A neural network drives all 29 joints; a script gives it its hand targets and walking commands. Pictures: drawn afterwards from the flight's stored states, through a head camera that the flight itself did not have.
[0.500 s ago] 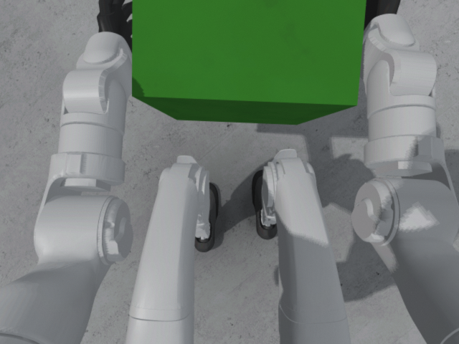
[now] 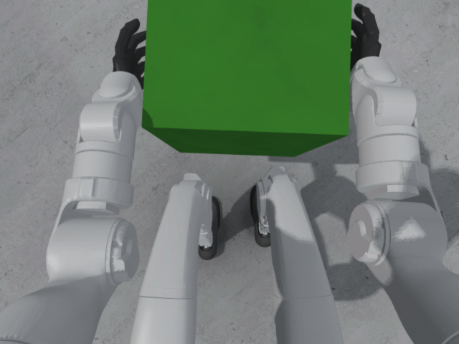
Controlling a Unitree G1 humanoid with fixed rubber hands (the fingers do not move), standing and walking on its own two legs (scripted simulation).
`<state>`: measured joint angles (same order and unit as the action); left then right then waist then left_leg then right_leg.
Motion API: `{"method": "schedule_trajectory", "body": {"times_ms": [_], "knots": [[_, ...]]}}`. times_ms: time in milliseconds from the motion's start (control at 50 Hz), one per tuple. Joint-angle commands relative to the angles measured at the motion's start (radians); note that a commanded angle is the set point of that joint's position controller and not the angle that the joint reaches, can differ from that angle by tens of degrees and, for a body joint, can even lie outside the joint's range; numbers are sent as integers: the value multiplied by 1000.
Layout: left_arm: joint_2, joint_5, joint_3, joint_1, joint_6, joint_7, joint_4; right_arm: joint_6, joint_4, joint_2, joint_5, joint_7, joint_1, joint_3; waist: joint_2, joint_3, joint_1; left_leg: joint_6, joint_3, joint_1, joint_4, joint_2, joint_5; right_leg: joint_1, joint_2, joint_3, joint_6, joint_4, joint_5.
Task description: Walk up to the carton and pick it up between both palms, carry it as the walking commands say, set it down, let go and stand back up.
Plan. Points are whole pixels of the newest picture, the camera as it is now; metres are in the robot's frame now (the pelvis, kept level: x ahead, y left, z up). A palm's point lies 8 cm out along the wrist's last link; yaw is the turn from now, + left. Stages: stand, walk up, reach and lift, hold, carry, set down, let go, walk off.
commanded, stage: reach and lift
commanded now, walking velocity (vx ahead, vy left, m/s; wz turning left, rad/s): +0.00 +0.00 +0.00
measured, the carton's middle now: (242, 91) +0.48 -0.02 -0.12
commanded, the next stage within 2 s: none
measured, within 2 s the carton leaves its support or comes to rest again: neither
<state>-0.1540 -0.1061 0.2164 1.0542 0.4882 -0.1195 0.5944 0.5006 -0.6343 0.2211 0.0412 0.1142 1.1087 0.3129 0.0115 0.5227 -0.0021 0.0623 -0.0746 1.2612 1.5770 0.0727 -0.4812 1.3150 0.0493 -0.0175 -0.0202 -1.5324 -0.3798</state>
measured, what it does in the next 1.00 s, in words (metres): rises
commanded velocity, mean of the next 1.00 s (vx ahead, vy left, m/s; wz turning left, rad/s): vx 0.00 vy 0.00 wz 0.00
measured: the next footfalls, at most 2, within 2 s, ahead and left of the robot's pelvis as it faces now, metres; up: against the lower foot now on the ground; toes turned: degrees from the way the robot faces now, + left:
none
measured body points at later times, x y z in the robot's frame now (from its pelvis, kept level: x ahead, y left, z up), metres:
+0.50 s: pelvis +0.01 -0.01 +0.06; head +0.23 -0.03 +0.44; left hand +0.49 +0.14 +0.02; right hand +0.50 -0.20 +0.03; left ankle +0.14 +0.08 -0.54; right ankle +0.18 -0.11 -0.54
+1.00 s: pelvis +0.04 +0.00 +0.12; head +0.19 -0.01 +0.54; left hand +0.46 +0.15 +0.10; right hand +0.47 -0.19 +0.12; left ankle +0.14 +0.08 -0.54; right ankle +0.18 -0.11 -0.54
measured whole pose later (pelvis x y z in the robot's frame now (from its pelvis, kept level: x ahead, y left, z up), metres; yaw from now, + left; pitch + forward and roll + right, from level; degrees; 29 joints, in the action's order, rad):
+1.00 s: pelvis +0.04 +0.00 +0.12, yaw -2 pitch -1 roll +1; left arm -0.07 -0.08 0.22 0.71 0.46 -0.10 0.52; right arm 0.50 -0.60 0.13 0.02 0.11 0.84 0.25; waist 0.01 0.41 0.00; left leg 0.06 -0.05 0.66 1.04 0.07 -0.36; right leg 0.72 0.06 -0.06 -0.02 -1.01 -0.27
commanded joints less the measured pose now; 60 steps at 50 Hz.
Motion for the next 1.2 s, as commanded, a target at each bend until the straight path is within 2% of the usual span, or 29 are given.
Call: {"method": "schedule_trajectory", "body": {"times_ms": [0,80,100,140,200,300,380,420,440,460,480,500,580,620,660,720,780,800,820,860,880,940,960,980,1020,1040,1120,1140,1180], "knots": [[939,-131,-621,974,-67,254,-618,-44,396,-1084,187,-284,740,-631,-23,-2572,-53,-47,187,-746,-377,72,245,-846,92,-41,5,269,242],[921,-121,-606,920,-50,245,-509,-27,379,-1092,198,-258,739,-650,-40,-2508,-5,-22,216,-709,-430,56,161,-906,84,-82,6,298,153],[919,-102,-562,866,-45,253,-432,-32,341,-1036,170,-262,752,-588,-62,-2342,-50,-26,208,-591,-423,49,104,-831,80,-61,12,306,101],[882,-76,-506,906,-53,277,-380,-12,222,-1187,175,-283,725,-606,-105,-2245,41,-14,175,-526,-470,49,-24,-886,81,-87,23,362,-56],[961,-24,-441,824,-42,319,-180,-5,105,-1204,109,-309,666,-564,-148,-2043,41,-6,194,-471,-508,38,-66,-768,57,-98,21,420,-145],[1005,-77,-559,946,-47,321,-412,-14,113,-1243,116,-319,610,-539,-30,-2219,-42,-19,213,-624,-548,42,-21,-908,66,-109,-4,454,-32],[970,-21,-503,763,-63,330,-320,-24,234,-1295,167,-310,607,-650,-104,-2166,81,-1,188,-626,-563,44,155,-1016,52,-138,30,483,65],[944,-18,-480,823,-60,343,-305,-11,139,-1312,125,-310,607,-620,-155,-2137,40,12,195,-543,-558,36,23,-1015,43,-154,27,508,-58],[982,-62,-563,820,-68,342,-493,-26,324,-1315,169,-313,615,-688,-129,-2408,43,2,211,-721,-575,43,182,-1155,63,-151,29,496,103],[913,-36,-491,827,-68,348,-363,-19,155,-1254,120,-309,560,-611,-119,-2175,22,2,189,-544,-558,43,63,-1035,50,-159,24,509,-21],[1010,-98,-607,832,-68,341,-487,-29,360,-1267,188,-314,625,-724,-115,-2430,25,-6,214,-780,-606,46,188,-1163,58,-127,24,517,137],[972,-65,-556,859,-63,335,-409,-34,301,-1255,185,-314,649,-705,-74,-2292,67,-10,194,-666,-587,42,136,-1107,47,-183,12,541,46],[944,-66,-578,826,-63,327,-488,-3,217,-1282,156,-297,496,-680,-60,-2275,23,-13,175,-737,-640,46,190,-1214,56,-140,19,565,166],[1004,-55,-620,667,-57,312,-483,-29,329,-1280,203,-306,511,-758,-32,-2336,86,-22,188,-888,-665,52,349,-1216,63,-113,25,554,323],[1032,-29,-579,560,-49,333,-337,-35,306,-1282,169,-312,501,-721,-85,-2172,74,2,194,-809,-701,41,304,-1203,54,-135,26,612,281],[1093,-77,-668,636,-66,322,-528,-56,477,-1321,219,-315,514,-812,-76,-2369,55,-5,218,-967,-738,45,393,-1317,67,-98,29,619,359],[1019,-30,-618,596,-70,326,-438,-42,254,-1279,156,-329,375,-696,-41,-2088,67,-15,203,-862,-753,30,337,-1212,55,-144,11,657,307],[1043,-54,-651,580,-77,324,-555,-54,410,-1313,184,-320,446,-759,-52,-2291,57,-3,232,-1017,-772,37,403,-1328,63,-130,22,650,361],[1034,-4,-590,488,-63,329,-313,-56,255,-1243,110,-320,376,-653,-77,-1949,25,-10,237,-791,-791,26,317,-1156,63,-105,22,660,298],[1071,-11,-608,521,-86,325,-378,-69,263,-1305,142,-338,410,-704,-44,-1999,56,-9,243,-880,-808,21,293,-1174,54,-116,9,683,246],[1128,-44,-677,484,-74,324,-472,-75,390,-1264,132,-335,375,-715,-33,-2163,1,-31,249,-1025,-825,25,396,-1257,63,-97,11,687,350],[1089,11,-591,569,-79,317,-391,-52,58,-1242,42,-365,260,-539,49,-1758,-14,-49,266,-955,-893,-2,216,-1009,57,-88,-13,735,161],[1155,-38,-675,627,-85,310,-513,-68,222,-1294,104,-364,319,-626,58,-1980,-18,-42,274,-1070,-888,-4,267,-1150,58,-103,-16,742,242],[1142,15,-585,493,-73,307,-344,-67,108,-1256,61,-364,272,-557,67,-1719,-22,-40,271,-973,-905,-13,231,-1062,49,-94,-22,751,185],[1121,-18,-570,669,-72,315,-418,-43,125,-1275,75,-381,395,-540,-34,-1752,-10,-8,311,-1012,-956,-30,49,-1101,45,-94,-10,767,72],[1063,84,-402,543,-47,318,-135,-24,-130,-1245,-38,-385,289,-397,-39,-1319,-28,-16,259,-748,-944,-20,-104,-928,20,-99,-24,803,-115],[1135,89,-423,600,-45,341,-188,-26,-106,-1340,-2,-414,285,-411,27,-1225,18,-5,268,-788,-1015,-44,-122,-1041,5,-135,-24,853,-69],[1165,24,-490,596,-46,334,-305,-23,18,-1371,40,-409,292,-490,-60,-1446,-13,-6,288,-963,-1022,-46,11,-1193,32,-94,-3,830,99],[1125,112,-354,351,6,360,-40,23,-127,-1402,-18,-410,147,-379,-77,-1163,31,12,261,-882,-1040,-72,-48,-1118,16,-123,-7,906,-27]]}}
